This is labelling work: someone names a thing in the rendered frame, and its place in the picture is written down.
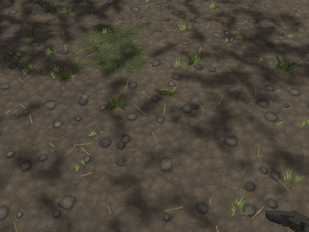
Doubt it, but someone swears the right robot hand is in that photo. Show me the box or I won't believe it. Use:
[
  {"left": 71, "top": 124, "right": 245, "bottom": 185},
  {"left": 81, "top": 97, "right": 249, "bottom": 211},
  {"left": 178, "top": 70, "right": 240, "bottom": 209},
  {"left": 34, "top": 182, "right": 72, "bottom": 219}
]
[{"left": 266, "top": 210, "right": 309, "bottom": 232}]

